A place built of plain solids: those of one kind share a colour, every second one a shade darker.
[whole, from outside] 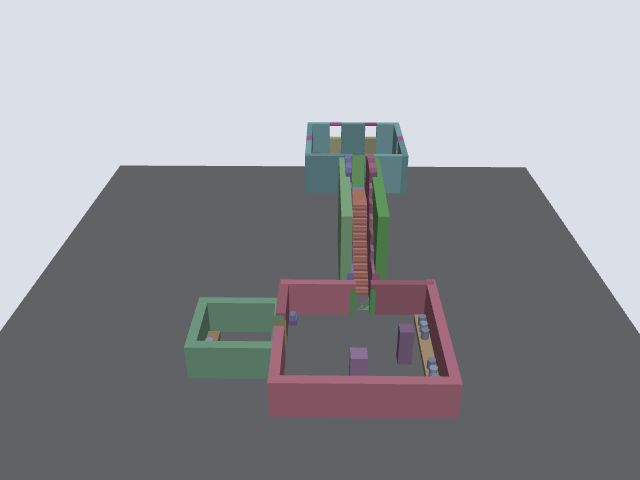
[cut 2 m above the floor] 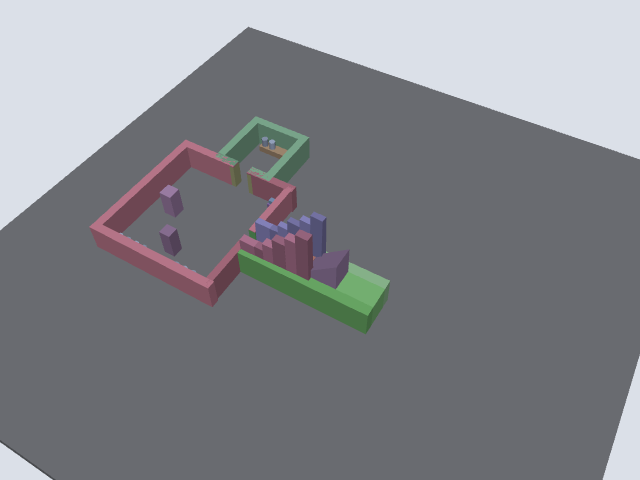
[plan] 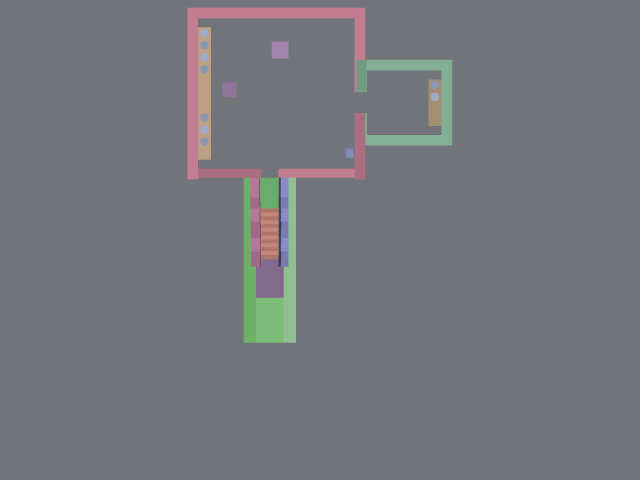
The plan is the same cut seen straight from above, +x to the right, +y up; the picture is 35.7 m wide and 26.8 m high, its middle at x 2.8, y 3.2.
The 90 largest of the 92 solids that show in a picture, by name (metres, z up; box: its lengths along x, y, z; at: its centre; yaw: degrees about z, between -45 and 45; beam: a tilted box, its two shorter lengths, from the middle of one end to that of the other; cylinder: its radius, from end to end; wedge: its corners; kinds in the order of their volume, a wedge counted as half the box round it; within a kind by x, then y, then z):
{
 "wall_chamber_1": {"box": [0.6, 9.6, 2.67], "at": [-4.31, 11.37, 1.03]},
 "wall_chamber_2": {"box": [4.04, 0.5, 2.67], "at": [-2.49, 6.92, 1.03]},
 "wall_chamber_3": {"box": [9.94, 0.6, 2.67], "at": [0.36, 15.87, 1.03]},
 "wall_chamber_4": {"box": [4.75, 0.5, 2.67], "at": [2.85, 6.92, 1.03]},
 "wall_chamber_5": {"box": [0.6, 3.72, 2.67], "at": [5.03, 8.43, 1.03]},
 "wall_chamber_6": {"box": [0.6, 4.73, 2.67], "at": [5.03, 13.81, 1.03]},
 "mass_rock_left_1": {"box": [0.7, 9.22, 7.25], "at": [-1.11, 2.07, 3.32]},
 "mass_rock_right_1": {"box": [0.7, 9.22, 7.25], "at": [1.11, 2.07, 3.32]},
 "wall_yard_1": {"box": [0.45, 3.17, 3.0], "at": [-3.38, -8.24, 5.57]},
 "wall_yard_2": {"box": [0.45, 3.17, 3.0], "at": [-3.38, -4.13, 5.57]},
 "wall_yard_3": {"box": [1.84, 0.45, 3.0], "at": [-2.69, -9.6, 5.57]},
 "wall_yard_4": {"box": [3.13, 0.45, 3.0], "at": [-2.04, -2.77, 5.57]},
 "wall_yard_5": {"box": [1.98, 0.45, 3.0], "at": [0.17, -9.6, 5.57]},
 "wall_yard_6": {"box": [3.48, 0.45, 3.0], "at": [2.21, -2.77, 5.57]},
 "wall_yard_7": {"box": [1.84, 0.45, 3.0], "at": [3.03, -9.6, 5.57]},
 "wall_yard_8": {"box": [0.45, 3.17, 3.0], "at": [3.73, -8.24, 5.57]},
 "wall_yard_9": {"box": [0.45, 3.17, 3.0], "at": [3.73, -4.13, 5.57]},
 "wall_side_chamber_1": {"box": [0.6, 1.82, 2.52], "at": [5.13, 9.38, 0.96]},
 "wall_side_chamber_2": {"box": [0.6, 1.82, 2.52], "at": [5.13, 12.36, 0.96]},
 "wall_side_chamber_3": {"box": [5.35, 0.6, 2.52], "at": [7.5, 8.77, 0.96]},
 "wall_side_chamber_4": {"box": [5.35, 0.6, 2.52], "at": [7.5, 12.97, 0.96]},
 "wall_side_chamber_5": {"box": [0.6, 4.8, 2.52], "at": [9.88, 10.87, 0.96]},
 "fill_under_steps_1": {"wedge": [[-0.77, -0.02, -0.3], [-0.77, -0.02, 4.16], [-0.77, 5.18, -0.3], [-0.77, 5.18, -0.24], [0.77, -0.02, -0.3], [0.77, -0.02, 4.16], [0.77, 5.18, -0.3], [0.77, 5.18, -0.24]]},
 "mass_under_head_1": {"box": [1.54, 2.53, 4.37], "at": [0.0, -1.28, 1.89]},
 "floor_yard_1": {"box": [6.66, 6.38, 0.3], "at": [0.17, -6.18, 4.22]},
 "rock_left_1": {"wedge": [[-1.1, -0.91, 3.87], [-1.1, -0.91, 7.25], [-1.1, 0.0, 3.87], [-1.1, 0.0, 7.25], [-0.58, -0.91, 7.25], [-0.57, 0.0, 7.25], [-0.55, -0.91, 3.87], [-0.55, 0.0, 3.87]]},
 "rock_left_2": {"wedge": [[-1.1, 0.0, 3.11], [-1.1, 0.0, 7.25], [-1.1, 0.86, 3.11], [-1.1, 0.86, 7.25], [-0.57, 0.0, 7.25], [-0.57, 0.86, 7.25], [-0.54, 0.0, 3.11], [-0.53, 0.86, 3.11]]},
 "rock_left_3": {"wedge": [[-1.1, 5.58, -0.5], [-1.1, 5.58, 2.88], [-1.1, 6.67, -0.5], [-1.1, 6.67, 2.88], [-0.58, 5.58, 2.88], [-0.58, 6.67, 2.88], [-0.55, 5.58, -0.5], [-0.55, 6.67, -0.5]]},
 "rock_left_4": {"wedge": [[-1.09, -1.75, 3.87], [-1.09, -1.75, 7.25], [-1.09, -0.91, 3.87], [-1.09, -0.91, 7.25], [-0.58, -0.91, 7.25], [-0.55, -1.75, 7.25], [-0.55, -0.91, 3.87], [-0.53, -1.75, 3.87]]},
 "rock_left_5": {"wedge": [[-1.09, 4.95, -0.5], [-1.09, 4.95, 2.88], [-1.09, 5.58, -0.5], [-1.09, 5.58, 2.88], [-0.58, 5.58, 2.88], [-0.55, 4.95, 2.88], [-0.55, 5.58, -0.5], [-0.52, 4.95, -0.5]]},
 "rock_left_6": {"wedge": [[-1.08, 4.21, -0.5], [-1.08, 4.21, 3.53], [-1.08, 4.95, -0.5], [-1.08, 4.95, 3.53], [-0.56, 4.21, 3.53], [-0.56, 4.95, 3.53], [-0.53, 4.21, -0.5], [-0.52, 4.95, -0.5]]},
 "rock_left_7": {"wedge": [[-1.07, -2.54, 3.87], [-1.07, -2.54, 7.25], [-1.07, -1.75, 3.87], [-1.07, -1.75, 7.25], [-0.55, -1.75, 7.25], [-0.54, -2.54, 7.25], [-0.53, -1.75, 3.87], [-0.51, -2.54, 3.87]]},
 "rock_left_8": {"wedge": [[-1.07, 0.86, 2.36], [-1.07, 0.86, 6.49], [-1.07, 1.71, 2.36], [-1.07, 1.71, 6.49], [-0.56, 0.86, 6.49], [-0.53, 0.86, 2.36], [-0.52, 1.71, 6.49], [-0.49, 1.71, 2.36]]},
 "rock_left_9": {"wedge": [[-1.06, 3.31, 0.15], [-1.06, 3.31, 4.33], [-1.06, 4.21, 0.15], [-1.06, 4.21, 4.33], [-0.57, 4.21, 4.33], [-0.53, 4.21, 0.15], [-0.51, 3.31, 4.33], [-0.48, 3.31, 0.15]]},
 "rock_left_10": {"wedge": [[-1.05, 1.71, 1.62], [-1.05, 1.71, 5.74], [-1.05, 2.56, 1.62], [-1.05, 2.56, 5.74], [-0.54, 2.56, 5.74], [-0.52, 1.71, 5.74], [-0.51, 2.56, 1.62], [-0.48, 1.71, 1.62]]},
 "rock_left_11": {"wedge": [[-1.05, 2.56, 0.95], [-1.05, 2.56, 4.99], [-1.05, 3.31, 0.95], [-1.05, 3.31, 4.99], [-0.53, 2.56, 4.99], [-0.52, 3.31, 4.99], [-0.5, 2.56, 0.95], [-0.49, 3.31, 0.95]]},
 "rock_right_1": {"wedge": [[0.44, 0.0, 3.11], [0.47, 0.86, 3.11], [0.61, 0.0, 7.25], [0.64, 0.86, 7.25], [1.04, 0.0, 3.11], [1.04, 0.0, 7.25], [1.04, 0.86, 3.11], [1.04, 0.86, 7.25]]},
 "rock_right_2": {"wedge": [[0.44, 1.71, 1.62], [0.47, 2.56, 1.62], [0.61, 1.71, 5.74], [0.64, 2.56, 5.74], [1.04, 1.71, 1.62], [1.04, 1.71, 5.74], [1.04, 2.56, 1.62], [1.04, 2.56, 5.74]]},
 "rock_right_3": {"wedge": [[0.44, 2.56, 0.95], [0.47, 3.31, 0.95], [0.61, 2.56, 4.99], [0.64, 3.31, 4.99], [1.04, 2.56, 0.95], [1.04, 2.56, 4.99], [1.04, 3.31, 0.95], [1.04, 3.31, 4.99]]},
 "rock_right_4": {"wedge": [[0.44, 3.31, 0.15], [0.47, 4.21, 0.15], [0.61, 3.31, 4.33], [0.64, 4.21, 4.33], [1.04, 3.31, 0.15], [1.04, 3.31, 4.33], [1.04, 4.21, 0.15], [1.04, 4.21, 4.33]]},
 "rock_right_5": {"wedge": [[0.44, 4.21, -0.5], [0.47, 4.95, -0.5], [0.61, 4.21, 3.53], [0.64, 4.95, 3.53], [1.04, 4.21, -0.5], [1.04, 4.21, 3.53], [1.04, 4.95, -0.5], [1.04, 4.95, 3.53]]},
 "rock_right_6": {"wedge": [[0.47, 4.95, -0.5], [0.47, 5.58, -0.5], [0.61, 4.95, 2.88], [0.61, 5.58, 2.88], [1.04, 4.95, -0.5], [1.04, 4.95, 2.88], [1.04, 5.58, -0.5], [1.04, 5.58, 2.88]]},
 "rock_right_7": {"wedge": [[0.47, 5.58, -0.5], [0.47, 6.67, -0.5], [0.61, 5.58, 2.88], [0.61, 6.67, 2.88], [1.04, 5.58, -0.5], [1.04, 5.58, 2.88], [1.04, 6.67, -0.5], [1.04, 6.67, 2.88]]},
 "pillar_1": {"box": [0.81, 0.81, 2.42], "at": [-2.24, 11.59, 1.16]},
 "pillar_2": {"box": [0.94, 0.94, 2.42], "at": [0.57, 13.8, 1.16]},
 "bench_1": {"box": [0.72, 7.4, 0.47], "at": [-3.65, 11.37, 0.18]},
 "bench_2": {"box": [0.72, 2.6, 0.52], "at": [9.22, 10.87, 0.21]},
 "tread_1": {"wedge": [[-0.77, -0.72, 3.9], [-0.77, -0.72, 4.37], [-0.77, 0.0, 3.9], [-0.77, 0.0, 4.37], [0.77, -0.72, 3.9], [0.77, -0.72, 4.37], [0.77, 0.0, 3.9], [0.77, 0.0, 4.37]]},
 "tread_2": {"wedge": [[-0.77, -0.04, 3.72], [-0.77, -0.04, 4.19], [-0.77, 0.22, 3.72], [-0.77, 0.22, 4.19], [0.77, -0.04, 3.72], [0.77, -0.04, 4.2], [0.77, 0.21, 3.72], [0.77, 0.21, 4.19]]},
 "tread_3": {"wedge": [[-0.77, 0.17, 3.53], [-0.77, 0.17, 4.02], [-0.77, 0.43, 3.53], [-0.77, 0.43, 4.0], [0.77, 0.17, 3.53], [0.77, 0.17, 4.02], [0.77, 0.43, 3.53], [0.77, 0.43, 4.01]]},
 "tread_4": {"wedge": [[-0.77, 0.39, 3.35], [-0.77, 0.39, 3.84], [-0.77, 0.65, 3.35], [-0.77, 0.65, 3.82], [0.77, 0.39, 3.35], [0.77, 0.39, 3.84], [0.77, 0.64, 3.35], [0.77, 0.64, 3.82]]},
 "tread_5": {"wedge": [[-0.77, 0.61, 3.17], [-0.77, 0.61, 3.66], [-0.77, 0.86, 3.17], [-0.77, 0.86, 3.64], [0.77, 0.61, 3.17], [0.77, 0.61, 3.65], [0.77, 0.86, 3.17], [0.77, 0.86, 3.64]]},
 "tread_6": {"wedge": [[-0.77, 0.82, 2.99], [-0.77, 0.82, 3.47], [-0.77, 1.07, 2.99], [-0.77, 1.07, 3.46], [0.77, 0.82, 2.99], [0.77, 0.82, 3.47], [0.77, 1.07, 2.99], [0.77, 1.07, 3.46]]},
 "tread_7": {"wedge": [[-0.77, 1.03, 2.81], [-0.77, 1.03, 3.29], [-0.77, 1.29, 2.81], [-0.77, 1.29, 3.28], [0.77, 1.03, 2.81], [0.77, 1.03, 3.29], [0.77, 1.29, 2.81], [0.77, 1.29, 3.28]]},
 "tread_8": {"wedge": [[-0.77, 1.25, 2.62], [-0.77, 1.25, 3.11], [-0.77, 1.51, 2.62], [-0.77, 1.51, 3.09], [0.77, 1.25, 2.62], [0.77, 1.25, 3.11], [0.77, 1.51, 2.62], [0.77, 1.51, 3.09]]},
 "tread_9": {"wedge": [[-0.77, 1.47, 2.44], [-0.77, 1.47, 2.93], [-0.77, 1.72, 2.44], [-0.77, 1.72, 2.91], [0.77, 1.47, 2.44], [0.77, 1.47, 2.92], [0.77, 1.72, 2.44], [0.77, 1.72, 2.91]]},
 "tread_10": {"wedge": [[-0.77, 1.68, 2.25], [-0.77, 1.68, 2.74], [-0.77, 1.94, 2.25], [-0.77, 1.94, 2.73], [0.77, 1.68, 2.25], [0.77, 1.68, 2.74], [0.77, 1.94, 2.25], [0.77, 1.94, 2.73]]},
 "tread_11": {"wedge": [[-0.77, 1.9, 2.07], [-0.77, 1.9, 2.56], [-0.77, 2.15, 2.07], [-0.77, 2.15, 2.55], [0.77, 1.9, 2.07], [0.77, 1.9, 2.55], [0.77, 2.15, 2.07], [0.77, 2.15, 2.54]]},
 "tread_12": {"wedge": [[-0.77, 2.11, 1.89], [-0.77, 2.11, 2.37], [-0.77, 2.36, 1.89], [-0.77, 2.36, 2.37], [0.77, 2.11, 1.89], [0.77, 2.11, 2.37], [0.77, 2.37, 1.89], [0.77, 2.37, 2.36]]},
 "tread_13": {"wedge": [[-0.77, 2.32, 1.71], [-0.77, 2.32, 2.19], [-0.77, 2.58, 1.71], [-0.77, 2.58, 2.18], [0.77, 2.32, 1.71], [0.77, 2.32, 2.19], [0.77, 2.58, 1.71], [0.77, 2.58, 2.18]]},
 "tread_14": {"wedge": [[-0.77, 2.54, 1.53], [-0.77, 2.54, 2.01], [-0.77, 2.79, 1.53], [-0.77, 2.79, 2.0], [0.77, 2.54, 1.53], [0.77, 2.54, 2.01], [0.77, 2.8, 1.53], [0.77, 2.8, 2.0]]},
 "tread_15": {"wedge": [[-0.77, 2.76, 1.34], [-0.77, 2.76, 1.83], [-0.77, 3.01, 1.34], [-0.77, 3.01, 1.82], [0.77, 2.76, 1.34], [0.77, 2.76, 1.83], [0.77, 3.01, 1.34], [0.77, 3.01, 1.82]]},
 "tread_16": {"wedge": [[-0.77, 2.97, 1.17], [-0.77, 2.97, 1.65], [-0.77, 3.23, 1.17], [-0.77, 3.23, 1.64], [0.77, 2.97, 1.17], [0.77, 2.97, 1.65], [0.77, 3.23, 1.17], [0.77, 3.23, 1.63]]},
 "tread_17": {"wedge": [[-0.77, 3.18, 0.98], [-0.77, 3.18, 1.47], [-0.77, 3.45, 0.98], [-0.77, 3.45, 1.46], [0.77, 3.19, 0.98], [0.77, 3.19, 1.47], [0.77, 3.45, 0.98], [0.77, 3.45, 1.46]]},
 "tread_18": {"wedge": [[-0.77, 3.41, 0.8], [-0.77, 3.41, 1.29], [-0.77, 3.66, 0.8], [-0.77, 3.66, 1.28], [0.77, 3.41, 0.8], [0.77, 3.41, 1.28], [0.77, 3.66, 0.8], [0.77, 3.66, 1.27]]},
 "tread_19": {"wedge": [[-0.77, 3.62, 0.62], [-0.77, 3.62, 1.1], [-0.77, 3.88, 0.62], [-0.77, 3.88, 1.09], [0.77, 3.62, 0.62], [0.77, 3.62, 1.1], [0.77, 3.88, 0.62], [0.77, 3.88, 1.09]]},
 "tread_20": {"wedge": [[-0.77, 3.84, 0.44], [-0.77, 3.84, 0.92], [-0.77, 4.09, 0.44], [-0.77, 4.09, 0.91], [0.77, 3.84, 0.44], [0.77, 3.84, 0.92], [0.77, 4.09, 0.44], [0.77, 4.09, 0.91]]},
 "tread_21": {"wedge": [[-0.77, 4.05, 0.26], [-0.77, 4.05, 0.74], [-0.77, 4.31, 0.26], [-0.77, 4.31, 0.73], [0.77, 4.05, 0.26], [0.77, 4.05, 0.74], [0.77, 4.31, 0.26], [0.77, 4.31, 0.73]]},
 "tread_22": {"wedge": [[-0.77, 4.27, 0.08], [-0.77, 4.27, 0.55], [-0.77, 4.52, 0.08], [-0.77, 4.52, 0.54], [0.77, 4.27, 0.08], [0.77, 4.27, 0.56], [0.77, 4.52, 0.08], [0.77, 4.52, 0.55]]},
 "tread_23": {"wedge": [[-0.77, 4.48, -0.11], [-0.77, 4.48, 0.38], [-0.77, 4.74, -0.11], [-0.77, 4.74, 0.36], [0.77, 4.49, -0.11], [0.77, 4.49, 0.38], [0.77, 4.74, -0.11], [0.77, 4.74, 0.37]]},
 "tread_24": {"wedge": [[-0.77, 4.69, -0.3], [-0.77, 4.69, 0.2], [-0.77, 4.95, -0.3], [-0.77, 4.95, 0.18], [0.77, 4.69, -0.3], [0.77, 4.69, 0.19], [0.77, 4.95, -0.3], [0.77, 4.95, 0.18]]},
 "floor_lower_1": {"box": [1.9, 2.08, 0.4], "at": [0.0, 5.63, -0.2]},
 "wall_yard_under_light_1": {"box": [0.95, 0.45, 1.75], "at": [-1.29, -9.6, 4.95]},
 "wall_yard_under_light_2": {"box": [0.95, 0.45, 1.75], "at": [1.64, -9.6, 4.95]},
 "floor_upper_1": {"box": [1.9, 1.83, 0.4], "at": [0.0, -1.63, 4.17]},
 "cask_1": {"cylinder": 0.23, "from": [-3.65, 8.68, 0.42], "to": [-3.65, 8.68, 1.04]},
 "cask_2": {"cylinder": 0.23, "from": [-3.65, 9.36, 0.42], "to": [-3.65, 9.36, 1.04]},
 "cask_3": {"cylinder": 0.23, "from": [-3.65, 10.03, 0.42], "to": [-3.65, 10.03, 1.04]},
 "cask_4": {"cylinder": 0.23, "from": [-3.65, 12.72, 0.42], "to": [-3.65, 12.72, 1.04]},
 "cask_5": {"cylinder": 0.23, "from": [-3.65, 13.39, 0.42], "to": [-3.65, 13.39, 1.04]},
 "cask_6": {"cylinder": 0.23, "from": [-3.65, 14.07, 0.42], "to": [-3.65, 14.07, 1.04]},
 "cask_7": {"cylinder": 0.23, "from": [-3.65, 14.74, 0.42], "to": [-3.65, 14.74, 1.04]},
 "cask_8": {"cylinder": 0.23, "from": [9.22, 11.19, 0.47], "to": [9.22, 11.19, 1.09]},
 "cask_9": {"cylinder": 0.23, "from": [9.22, 11.84, 0.47], "to": [9.22, 11.84, 1.09]},
 "jamb_side_mouth_1": {"box": [0.7, 0.35, 1.95], "at": [5.08, 10.12, 0.93]},
 "jamb_side_mouth_2": {"box": [0.7, 0.35, 1.95], "at": [5.08, 11.62, 0.93]},
 "jamb_chamber_mouth_1": {"box": [0.35, 0.5, 2.0], "at": [-0.65, 6.92, 0.95]},
 "jamb_chamber_mouth_2": {"box": [0.35, 0.5, 2.0], "at": [0.65, 6.92, 0.95]},
 "crate_chamber_1": {"box": [0.51, 0.6, 0.43], "at": [4.44, 8.06, 0.17]},
 "wall_yard_over_light_1": {"box": [0.95, 0.45, 0.15], "at": [1.64, -9.6, 7.0]}
}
